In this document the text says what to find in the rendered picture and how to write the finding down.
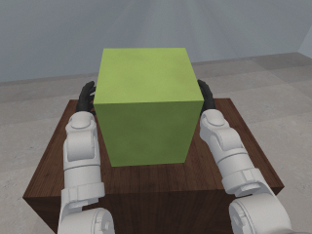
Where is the robot right hand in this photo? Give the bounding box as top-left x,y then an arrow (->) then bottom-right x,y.
197,79 -> 216,117

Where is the carton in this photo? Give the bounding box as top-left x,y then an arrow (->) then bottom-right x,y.
93,48 -> 204,167

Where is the right robot upper arm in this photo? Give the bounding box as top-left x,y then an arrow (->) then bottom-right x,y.
228,192 -> 312,234

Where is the left robot upper arm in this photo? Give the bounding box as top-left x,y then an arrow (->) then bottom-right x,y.
58,208 -> 115,234

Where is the pedestal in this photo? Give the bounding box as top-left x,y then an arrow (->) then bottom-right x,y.
22,97 -> 285,234

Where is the left robot forearm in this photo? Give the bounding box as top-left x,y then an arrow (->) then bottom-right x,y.
58,111 -> 105,234

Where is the robot left hand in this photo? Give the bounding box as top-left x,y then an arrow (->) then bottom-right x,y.
75,81 -> 97,116

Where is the right robot forearm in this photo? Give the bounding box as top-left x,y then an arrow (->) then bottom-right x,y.
199,109 -> 292,228

